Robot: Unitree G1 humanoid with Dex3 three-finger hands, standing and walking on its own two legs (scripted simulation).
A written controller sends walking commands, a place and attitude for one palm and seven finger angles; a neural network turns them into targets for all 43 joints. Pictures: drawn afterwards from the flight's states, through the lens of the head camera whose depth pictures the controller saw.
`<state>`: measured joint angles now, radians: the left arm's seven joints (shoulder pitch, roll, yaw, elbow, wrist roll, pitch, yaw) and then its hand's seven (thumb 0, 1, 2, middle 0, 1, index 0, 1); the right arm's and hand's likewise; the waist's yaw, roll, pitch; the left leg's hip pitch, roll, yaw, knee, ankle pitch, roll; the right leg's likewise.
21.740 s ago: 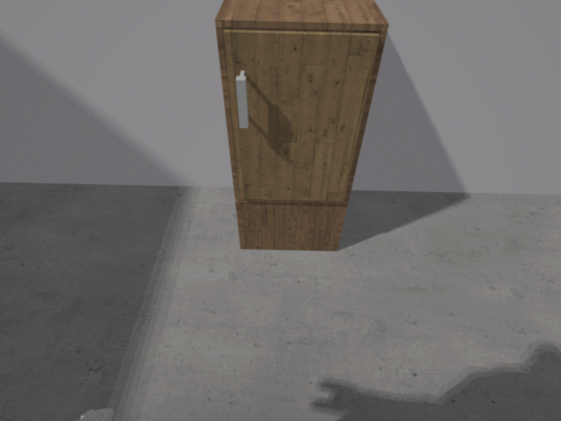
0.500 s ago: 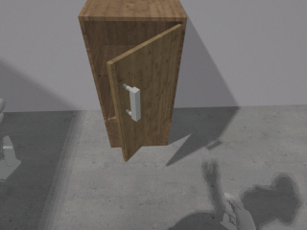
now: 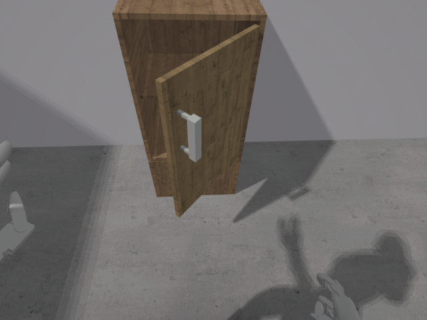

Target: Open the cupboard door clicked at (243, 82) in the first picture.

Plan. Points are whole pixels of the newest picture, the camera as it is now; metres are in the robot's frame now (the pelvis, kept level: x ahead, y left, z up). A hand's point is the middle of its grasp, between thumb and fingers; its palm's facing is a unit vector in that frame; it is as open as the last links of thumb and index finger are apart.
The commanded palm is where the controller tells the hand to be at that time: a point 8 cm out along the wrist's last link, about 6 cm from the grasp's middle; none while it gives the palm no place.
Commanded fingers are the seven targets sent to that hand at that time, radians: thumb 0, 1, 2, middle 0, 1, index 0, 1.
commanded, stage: let the arm hang, fingers relaxed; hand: left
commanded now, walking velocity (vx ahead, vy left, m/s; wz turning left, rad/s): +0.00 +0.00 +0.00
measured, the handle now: (188, 135) +0.55 +0.10 -0.01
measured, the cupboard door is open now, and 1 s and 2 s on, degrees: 48 48 48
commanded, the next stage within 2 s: look to check the result in 1.12 s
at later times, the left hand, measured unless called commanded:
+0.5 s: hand out of the picture -0.01 +0.18 -0.18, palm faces +0.05 -0.97 -0.23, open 7.1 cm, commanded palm none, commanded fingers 0.00 0.90 0.90 -0.20 -0.30 -0.20 -0.30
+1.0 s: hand out of the picture +0.06 +0.18 -0.16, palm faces +0.06 -0.97 -0.24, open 7.4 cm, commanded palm none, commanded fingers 0.00 0.90 0.90 -0.20 -0.30 -0.20 -0.30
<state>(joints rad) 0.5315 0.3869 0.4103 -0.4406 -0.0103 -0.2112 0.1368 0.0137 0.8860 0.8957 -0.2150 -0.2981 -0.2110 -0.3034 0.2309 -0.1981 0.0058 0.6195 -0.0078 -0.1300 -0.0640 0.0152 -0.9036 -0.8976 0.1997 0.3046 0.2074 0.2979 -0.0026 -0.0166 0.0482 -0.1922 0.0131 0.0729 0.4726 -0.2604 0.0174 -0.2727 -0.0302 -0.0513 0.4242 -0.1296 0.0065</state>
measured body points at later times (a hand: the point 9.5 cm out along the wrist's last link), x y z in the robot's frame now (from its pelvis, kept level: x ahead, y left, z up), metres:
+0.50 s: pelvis -0.01 -0.03 +0.00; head +0.02 -0.02 +0.44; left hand -0.01 +0.23 -0.16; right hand +0.00 -0.28 -0.15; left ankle +0.00 +0.10 -0.74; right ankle +0.06 -0.12 -0.74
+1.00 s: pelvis +0.01 -0.02 +0.00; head +0.02 -0.03 +0.45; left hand +0.05 +0.23 -0.14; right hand +0.03 -0.25 -0.16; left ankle +0.00 +0.10 -0.74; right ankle +0.06 -0.12 -0.74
